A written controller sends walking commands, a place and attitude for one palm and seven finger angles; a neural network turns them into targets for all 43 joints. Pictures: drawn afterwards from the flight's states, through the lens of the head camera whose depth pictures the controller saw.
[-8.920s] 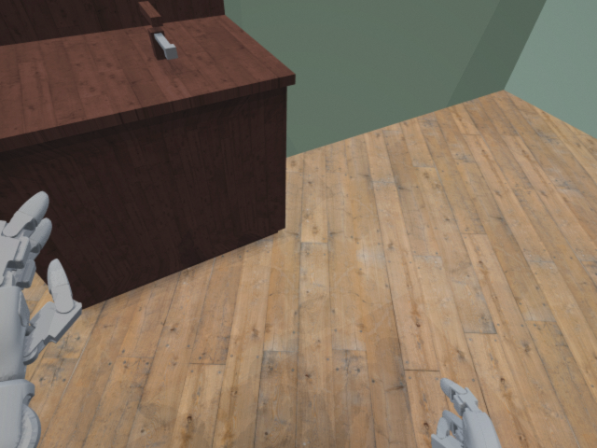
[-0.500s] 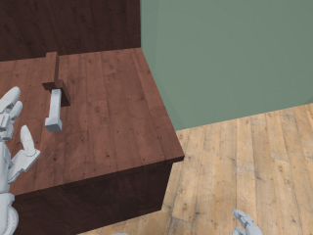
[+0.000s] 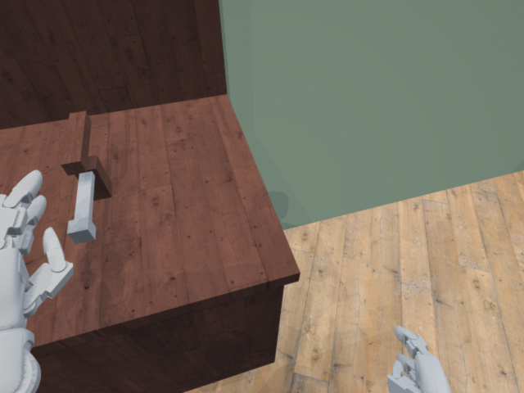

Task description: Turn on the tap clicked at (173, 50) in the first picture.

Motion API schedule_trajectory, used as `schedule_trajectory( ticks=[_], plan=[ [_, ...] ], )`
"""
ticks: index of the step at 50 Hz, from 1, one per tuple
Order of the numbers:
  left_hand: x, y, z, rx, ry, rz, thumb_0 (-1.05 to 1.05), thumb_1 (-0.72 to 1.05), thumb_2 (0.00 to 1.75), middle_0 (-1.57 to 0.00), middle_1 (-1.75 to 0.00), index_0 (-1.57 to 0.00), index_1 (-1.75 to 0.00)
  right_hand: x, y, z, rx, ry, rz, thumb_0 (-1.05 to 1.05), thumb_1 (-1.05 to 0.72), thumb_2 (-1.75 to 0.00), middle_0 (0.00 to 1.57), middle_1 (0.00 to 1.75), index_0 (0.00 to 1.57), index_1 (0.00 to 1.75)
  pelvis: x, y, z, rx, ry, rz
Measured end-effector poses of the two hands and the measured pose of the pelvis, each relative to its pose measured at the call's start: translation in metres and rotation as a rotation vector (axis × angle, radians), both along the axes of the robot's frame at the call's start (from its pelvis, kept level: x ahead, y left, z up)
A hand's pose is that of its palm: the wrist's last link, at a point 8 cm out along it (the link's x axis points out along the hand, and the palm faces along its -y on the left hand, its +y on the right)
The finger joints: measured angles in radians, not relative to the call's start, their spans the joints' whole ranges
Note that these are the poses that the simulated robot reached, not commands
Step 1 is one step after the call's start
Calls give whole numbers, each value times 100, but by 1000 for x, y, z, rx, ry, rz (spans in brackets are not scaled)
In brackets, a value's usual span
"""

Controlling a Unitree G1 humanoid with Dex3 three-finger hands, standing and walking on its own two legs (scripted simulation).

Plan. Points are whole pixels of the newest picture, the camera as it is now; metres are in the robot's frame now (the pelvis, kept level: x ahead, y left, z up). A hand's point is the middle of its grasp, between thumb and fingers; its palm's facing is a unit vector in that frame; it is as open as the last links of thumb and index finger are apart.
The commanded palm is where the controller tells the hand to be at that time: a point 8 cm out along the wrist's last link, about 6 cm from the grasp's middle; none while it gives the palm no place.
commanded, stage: come to a stop and stand still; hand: left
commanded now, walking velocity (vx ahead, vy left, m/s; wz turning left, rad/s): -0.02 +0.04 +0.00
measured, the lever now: (82, 230) +0.31 +0.30 +0.08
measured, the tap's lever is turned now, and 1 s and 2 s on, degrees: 0 0 0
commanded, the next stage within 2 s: look again from close up in 1.26 s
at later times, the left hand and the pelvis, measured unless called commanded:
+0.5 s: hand (0, 294) +0.18 +0.30 +0.15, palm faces +0.37 -0.85 -0.38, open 7.4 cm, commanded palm +0.12 +0.33 +0.18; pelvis -0.05 +0.05 +0.00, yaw -1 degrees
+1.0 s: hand (31, 237) +0.24 +0.28 +0.18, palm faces +0.36 -0.86 -0.35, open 7.4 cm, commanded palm +0.17 +0.33 +0.18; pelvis +0.01 +0.05 +0.00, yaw -1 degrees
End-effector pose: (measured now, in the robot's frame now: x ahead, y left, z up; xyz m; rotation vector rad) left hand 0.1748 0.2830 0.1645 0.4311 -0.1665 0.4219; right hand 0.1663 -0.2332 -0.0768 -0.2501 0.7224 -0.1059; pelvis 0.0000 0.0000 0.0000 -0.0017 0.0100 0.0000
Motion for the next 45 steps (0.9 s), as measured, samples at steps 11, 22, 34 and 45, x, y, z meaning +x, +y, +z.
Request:
schedule_trajectory(
  ticks=[11,22,34,45],
  plan=[
    [0,53,58,191,-265,-35,2,88,90,-22,-30,-22,-30,-37,11,14,-21,-29,-7,1,-91,-90,20,29,20,30,-33,14,0,-25,-20,-20],
    [-31,45,-15,18,-12,-164,2,89,90,-22,-30,-21,-30,-82,60,6,48,0,-45,1,-90,-90,20,29,20,30,-44,51,1,9,-67,-38],
    [-32,59,35,84,-286,-96,2,89,90,-21,-30,-21,-30,-41,80,15,65,-82,69,1,-90,-90,20,30,20,30,-32,54,-1,-9,-69,-18],
    [13,52,-1,2,-100,-106,2,89,90,-21,-30,-21,-30,-5,60,26,0,-61,45,1,-90,-90,20,30,20,30,-3,48,4,-18,-29,-15]
  ],
)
